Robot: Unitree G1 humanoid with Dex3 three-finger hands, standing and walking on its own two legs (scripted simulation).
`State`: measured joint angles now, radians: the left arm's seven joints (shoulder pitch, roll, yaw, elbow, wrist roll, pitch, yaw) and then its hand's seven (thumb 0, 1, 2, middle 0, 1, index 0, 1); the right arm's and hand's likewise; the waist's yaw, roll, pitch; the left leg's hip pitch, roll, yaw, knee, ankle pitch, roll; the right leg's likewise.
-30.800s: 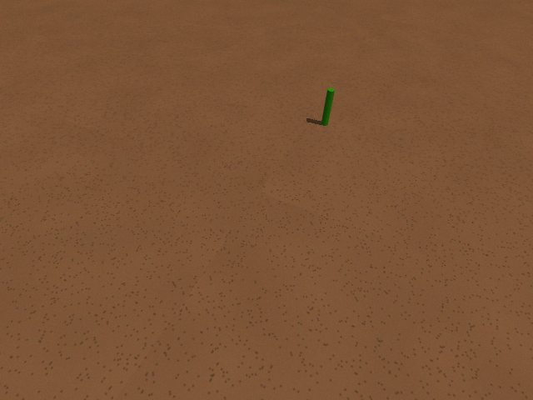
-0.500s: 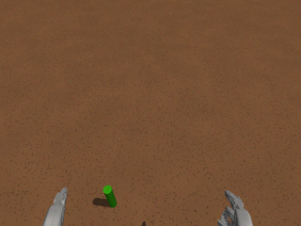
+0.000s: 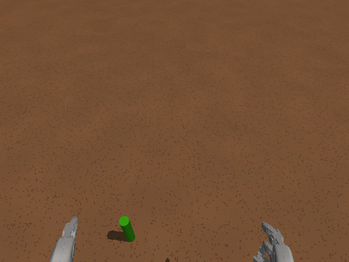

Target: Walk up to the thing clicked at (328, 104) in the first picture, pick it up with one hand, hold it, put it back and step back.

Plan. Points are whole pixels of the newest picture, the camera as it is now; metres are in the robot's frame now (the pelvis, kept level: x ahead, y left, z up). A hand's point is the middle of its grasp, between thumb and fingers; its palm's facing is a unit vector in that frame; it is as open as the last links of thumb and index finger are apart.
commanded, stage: stand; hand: left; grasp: from the side
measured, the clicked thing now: (127, 230) +0.40 +0.21 -0.60
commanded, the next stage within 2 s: none
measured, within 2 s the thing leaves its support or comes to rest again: neither
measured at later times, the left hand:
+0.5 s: hand out of the picture +0.17 +0.20 -0.08, palm faces -0.01 -0.95 -0.33, open 10.5 cm
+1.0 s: hand out of the picture +0.05 +0.25 -0.11, palm faces +0.01 -0.94 -0.34, open 7.4 cm
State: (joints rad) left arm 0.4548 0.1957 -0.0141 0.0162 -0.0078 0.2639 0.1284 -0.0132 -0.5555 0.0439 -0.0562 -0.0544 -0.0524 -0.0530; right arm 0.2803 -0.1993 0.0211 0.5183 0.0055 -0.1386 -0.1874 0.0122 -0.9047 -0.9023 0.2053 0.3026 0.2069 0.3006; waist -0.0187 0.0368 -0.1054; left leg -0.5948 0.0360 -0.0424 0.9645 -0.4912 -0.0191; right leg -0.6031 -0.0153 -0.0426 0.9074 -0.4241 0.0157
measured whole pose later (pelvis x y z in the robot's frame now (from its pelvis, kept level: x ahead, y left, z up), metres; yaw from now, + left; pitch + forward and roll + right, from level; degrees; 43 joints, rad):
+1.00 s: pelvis -0.01 +0.01 +0.05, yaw +1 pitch -4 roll +0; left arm 0.20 0.31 0.00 1.02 0.03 0.00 0.02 0.00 0.90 0.90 -0.21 -0.30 -0.20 -0.30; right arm 0.19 -0.30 -0.02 1.03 -0.04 0.00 -0.01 0.01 -0.91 -0.90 0.20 0.30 0.21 0.30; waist 0.02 0.01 0.05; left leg -0.19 -0.01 -0.02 0.52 -0.27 0.00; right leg -0.21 -0.06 -0.03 0.51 -0.24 0.03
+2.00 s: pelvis +0.00 +0.00 +0.06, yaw +1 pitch -3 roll +0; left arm 0.10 0.32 0.01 1.17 0.02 -0.01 0.00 0.00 0.91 0.90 -0.21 -0.30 -0.20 -0.30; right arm 0.13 -0.33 -0.01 1.15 -0.02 -0.01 -0.01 0.00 -0.91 -0.90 0.20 0.30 0.21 0.30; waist 0.01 0.02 0.06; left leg -0.10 0.01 -0.02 0.34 -0.19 -0.02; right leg -0.13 -0.04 -0.04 0.35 -0.16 0.02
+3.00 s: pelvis -0.06 +0.04 +0.04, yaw +1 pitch -1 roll -1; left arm 0.00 0.41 0.07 0.93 0.01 0.06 0.03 0.00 0.91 0.90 -0.21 -0.30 -0.20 -0.30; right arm 0.16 -0.37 -0.06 0.98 -0.04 0.04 0.00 0.00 -0.91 -0.90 0.20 0.30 0.21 0.30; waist -0.03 -0.05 0.20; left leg -0.28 -0.04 -0.01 0.66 -0.36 0.05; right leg -0.47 0.06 0.14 0.94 -0.52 -0.02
